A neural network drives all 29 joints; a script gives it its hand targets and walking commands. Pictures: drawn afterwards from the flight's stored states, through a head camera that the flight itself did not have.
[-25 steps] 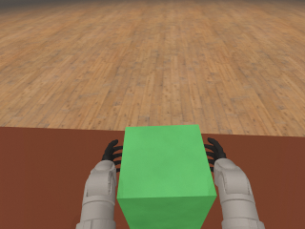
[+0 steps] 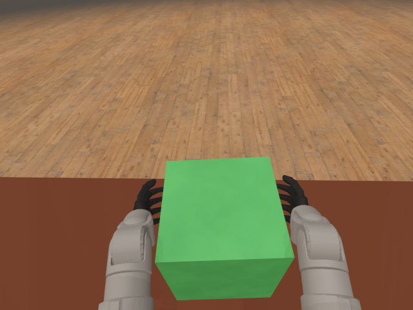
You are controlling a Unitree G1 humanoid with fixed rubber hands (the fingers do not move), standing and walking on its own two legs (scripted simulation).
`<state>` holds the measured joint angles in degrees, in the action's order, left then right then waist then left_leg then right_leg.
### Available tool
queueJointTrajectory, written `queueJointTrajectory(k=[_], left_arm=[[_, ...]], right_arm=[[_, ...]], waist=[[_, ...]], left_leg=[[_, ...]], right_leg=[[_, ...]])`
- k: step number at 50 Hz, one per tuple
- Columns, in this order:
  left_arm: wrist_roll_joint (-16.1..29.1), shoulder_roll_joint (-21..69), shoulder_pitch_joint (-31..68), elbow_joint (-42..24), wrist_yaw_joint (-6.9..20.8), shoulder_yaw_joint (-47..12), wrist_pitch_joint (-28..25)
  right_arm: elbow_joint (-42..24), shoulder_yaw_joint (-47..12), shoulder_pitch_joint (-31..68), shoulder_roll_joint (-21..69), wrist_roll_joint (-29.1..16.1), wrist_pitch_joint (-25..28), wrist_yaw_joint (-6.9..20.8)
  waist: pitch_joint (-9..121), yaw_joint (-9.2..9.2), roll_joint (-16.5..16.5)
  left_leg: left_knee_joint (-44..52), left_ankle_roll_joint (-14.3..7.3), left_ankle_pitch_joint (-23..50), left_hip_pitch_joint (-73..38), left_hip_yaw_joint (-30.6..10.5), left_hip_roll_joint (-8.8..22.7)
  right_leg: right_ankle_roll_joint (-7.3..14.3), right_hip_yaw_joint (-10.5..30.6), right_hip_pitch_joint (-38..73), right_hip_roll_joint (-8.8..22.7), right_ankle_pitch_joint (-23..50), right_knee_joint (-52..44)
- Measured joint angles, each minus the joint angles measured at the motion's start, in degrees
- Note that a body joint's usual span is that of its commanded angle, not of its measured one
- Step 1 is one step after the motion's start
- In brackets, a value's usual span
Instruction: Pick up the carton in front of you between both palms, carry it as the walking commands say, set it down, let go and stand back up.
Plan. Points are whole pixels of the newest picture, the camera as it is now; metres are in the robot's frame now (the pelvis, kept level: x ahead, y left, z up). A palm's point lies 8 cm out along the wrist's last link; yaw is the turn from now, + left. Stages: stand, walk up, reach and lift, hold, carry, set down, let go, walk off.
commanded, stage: carry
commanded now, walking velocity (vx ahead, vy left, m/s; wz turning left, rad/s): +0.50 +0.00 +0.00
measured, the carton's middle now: (220, 232) +0.30 +0.01 +0.00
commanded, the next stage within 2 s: none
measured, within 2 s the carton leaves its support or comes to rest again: neither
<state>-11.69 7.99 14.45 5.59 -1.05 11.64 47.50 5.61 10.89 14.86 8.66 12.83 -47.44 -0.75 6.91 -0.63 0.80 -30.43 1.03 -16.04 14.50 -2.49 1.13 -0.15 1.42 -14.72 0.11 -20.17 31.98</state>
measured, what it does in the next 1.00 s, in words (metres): walks ahead: left foot, then right foot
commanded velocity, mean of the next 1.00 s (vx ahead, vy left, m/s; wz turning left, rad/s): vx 0.50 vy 0.00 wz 0.00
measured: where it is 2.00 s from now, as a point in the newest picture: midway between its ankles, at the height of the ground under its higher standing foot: (220, 202)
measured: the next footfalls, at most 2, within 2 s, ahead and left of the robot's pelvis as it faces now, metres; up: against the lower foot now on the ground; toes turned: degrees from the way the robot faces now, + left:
left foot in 0.20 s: +0.12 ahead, +0.11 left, +0.00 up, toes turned +9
right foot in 0.50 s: +0.37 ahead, -0.12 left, +0.00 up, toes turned -10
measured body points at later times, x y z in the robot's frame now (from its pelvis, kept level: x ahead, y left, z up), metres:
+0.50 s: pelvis +0.23 -0.03 -0.01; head +0.21 -0.03 +0.44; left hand +0.50 +0.11 +0.10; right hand +0.48 -0.19 +0.09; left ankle +0.09 +0.10 -0.73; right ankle +0.32 -0.12 -0.73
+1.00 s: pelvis +0.55 -0.01 -0.02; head +0.54 -0.01 +0.43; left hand +0.81 +0.14 +0.06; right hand +0.81 -0.17 +0.07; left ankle +0.66 +0.06 -0.74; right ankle +0.34 -0.11 -0.71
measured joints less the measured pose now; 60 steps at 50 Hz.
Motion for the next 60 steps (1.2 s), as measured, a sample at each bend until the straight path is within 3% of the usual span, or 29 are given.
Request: queueJointTrajectory(k=[3, 6, 10, 12, 15, 17, 23, 25, 26, 29, 32, 38, 45, 47, 49, 50, 52, 54, 56, 60], left_arm=[[1.46, 0.61, -0.01, -3.55, -1.27, -1.29, 3.51], [2.55, 0.42, -0.83, -7.46, -2.9, -3.95, 7.62], [4.68, -0.13, -3.7, -16.89, -4.29, -5.08, 13.15], [5.77, -0.45, -5.82, -21.7, -4.57, -4.51, 15.07], [7.34, -0.7, -9.31, -25.67, -5.49, -4.86, 17.76], [7.99, -0.75, -10.9, -27.68, -5.74, -5.86, 19.41], [8.84, -0.72, -12.29, -33.86, -5.85, -7.67, 21.51], [8.76, -0.71, -11.62, -35.05, -5.87, -7.86, 22.19], [8.65, -0.69, -10.98, -34.8, -5.88, -8.11, 22.32], [8.26, -0.65, -9.51, -32.0, -6.09, -8.54, 23.02], [8.16, -0.65, -10.29, -31.94, -6.4, -8.01, 24.09], [8.5, -0.69, -11.44, -33.29, -6.43, -7.34, 23.22], [8.92, -0.7, -11.08, -32.65, -6.33, -8.18, 22.43], [8.72, -0.7, -11.33, -32.82, -6.29, -8.37, 22.57], [8.47, -0.74, -11.52, -32.98, -6.25, -8.07, 22.53], [8.43, -0.77, -11.33, -32.41, -6.23, -7.46, 22.43], [8.22, -0.74, -10.84, -31.01, -6.21, -6.64, 22.36], [7.98, -0.74, -10.3, -30.09, -6.19, -6.58, 22.2], [7.87, -0.72, -9.53, -29.33, -6.16, -6.64, 21.56], [7.55, -0.57, -7.35, -27.75, -6.11, -6.18, 19.58]], right_arm=[[-5.36, -0.52, -1.56, -0.63, -1.7, -3.85, -0.97], [-10.02, -1.2, -3.14, -2.0, -4.63, -7.95, -1.96], [-16.96, -2.63, -4.21, -1.78, -7.69, -12.84, -3.69], [-19.74, -3.93, -5.02, -0.43, -7.74, -14.09, -4.52], [-22.64, -7.06, -7.7, -1.15, -7.85, -16.75, -5.13], [-25.88, -7.74, -10.22, -1.33, -8.16, -18.65, -5.48], [-34.55, -7.99, -12.7, -1.37, -9.41, -21.96, -6.53], [-35.98, -7.67, -12.13, -1.4, -9.65, -22.77, -6.62], [-36.26, -7.09, -11.68, -1.44, -9.78, -23.11, -6.65], [-34.7, -5.25, -10.55, -1.42, -10.16, -24.54, -6.75], [-32.86, -5.74, -9.89, -1.39, -10.18, -25.33, -7.05], [-32.71, -7.26, -10.61, -1.36, -9.45, -23.6, -6.43], [-34.51, -7.19, -12.84, -1.38, -8.93, -22.52, -6.23], [-34.55, -7.18, -13.11, -1.39, -9.05, -22.51, -6.22], [-33.68, -7.35, -12.57, -1.37, -9.24, -22.29, -6.21], [-32.25, -7.58, -11.99, -1.37, -9.18, -21.8, -6.2], [-29.77, -7.53, -10.85, -1.37, -9.17, -21.39, -6.2], [-28.79, -7.09, -10.46, -1.33, -9.31, -21.05, -6.21], [-28.44, -6.57, -10.14, -1.31, -9.46, -20.35, -6.21], [-26.93, -5.19, -7.91, -1.23, -9.94, -18.48, -6.22]], waist=[[1.98, 0.28, 0.56], [3.07, 0.75, -1.01], [2.52, 0.67, -2.77], [2.62, 0.09, -3.53], [3.11, 0.04, -1.54], [3.02, 0.48, -0.19], [1.42, 2.6, 1.28], [1.11, 2.9, 1.22], [1.15, 2.88, 1.56], [1.16, 1.75, 1.18], [0.79, 0.36, 0.0], [0.72, -2.0, -1.51], [0.48, -1.23, -1.29], [0.14, -0.91, -1.71], [-0.44, -0.25, -2.28], [-0.82, 0.45, -3.14], [-1.96, 1.64, -2.92], [-3.09, 2.34, -2.23], [-3.67, 2.95, -1.81], [-3.37, 3.7, -1.37]], left_leg=[[-5.49, 0.06, -6.58, 2.55, 0.88, 1.55], [-10.11, -0.2, -10.98, 6.28, 4.9, 1.3], [0.61, -0.3, -4.23, 5.48, 10.57, -0.64], [2.45, -2.11, 2.74, 3.91, 12.27, -1.09], [2.17, -2.91, -1.24, 1.68, 12.75, 0.24], [5.19, -2.19, -1.78, -1.18, 12.36, 1.12], [10.09, 0.42, -4.69, -10.04, 11.39, 3.01], [5.73, 1.64, -9.16, -11.49, 10.8, 4.06], [0.64, 1.75, -11.87, -10.55, 10.59, 5.22], [-23.64, 0.25, -11.8, -0.03, 6.89, 4.75], [-34.43, -1.33, -6.57, 10.16, 7.02, 4.08], [-20.2, -0.64, 2.85, 19.4, 8.89, 4.49], [-2.53, -1.82, 11.01, 19.41, 13.21, 3.21], [0.29, -2.81, 11.37, 17.07, 15.22, 2.07], [1.52, -4.26, 10.94, 13.7, 16.94, 0.73], [-1.6, -5.6, 9.34, 13.91, 17.58, 0.43], [-4.28, -7.01, 5.28, 12.96, 17.89, 0.74], [-2.31, -6.62, 4.09, 10.16, 17.77, 0.87], [0.46, -6.35, 3.5, 7.17, 17.42, 0.75], [4.88, -5.64, 1.77, 1.4, 16.34, 0.52]], right_leg=[[0.02, -2.21, 0.24, -0.02, 2.45, -0.84], [0.32, -2.96, 1.45, 1.15, 0.73, -2.79], [-0.47, -2.32, 3.45, 2.86, -0.99, -4.05], [-0.37, -2.49, 1.4, 3.82, -4.05, 2.67], [0.56, -4.89, -6.15, 2.9, -8.94, 17.79], [0.8, -6.7, -10.52, 2.51, -8.56, 20.47], [0.44, -10.86, -14.64, 2.39, 5.44, 2.89], [1.1, -13.31, -12.33, 1.95, 8.46, -2.18], [2.64, -14.12, -11.69, 1.61, 11.52, -1.34], [5.48, -15.39, -10.24, 1.36, 6.69, 2.21], [4.76, -15.44, -5.5, 0.92, 6.15, -2.96], [3.98, -14.0, 5.2, 0.68, 5.99, -14.14], [1.15, -13.04, 16.41, 1.27, -0.8, -17.35], [0.05, -12.51, 18.9, 1.97, -4.5, -15.21], [-0.57, -12.37, 18.34, 3.73, -9.72, -5.84], [-0.35, -11.31, 15.12, 5.25, -8.4, 3.48], [0.36, -6.12, 5.48, 4.31, -6.56, 24.29], [1.71, -4.17, -3.64, 3.29, -4.14, 37.04], [2.45, -4.11, -10.86, 3.53, -0.93, 39.88], [2.21, -4.61, -20.29, 4.85, 4.32, 32.79]])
